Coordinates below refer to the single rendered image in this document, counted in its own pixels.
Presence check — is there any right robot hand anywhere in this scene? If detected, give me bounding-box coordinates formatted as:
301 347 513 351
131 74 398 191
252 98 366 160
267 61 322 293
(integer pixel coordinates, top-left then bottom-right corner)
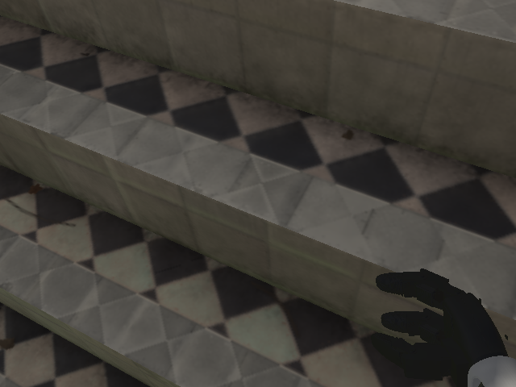
371 268 508 387

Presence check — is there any right robot forearm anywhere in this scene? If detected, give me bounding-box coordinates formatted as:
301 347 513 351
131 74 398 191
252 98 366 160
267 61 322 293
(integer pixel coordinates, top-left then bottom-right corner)
468 356 516 387

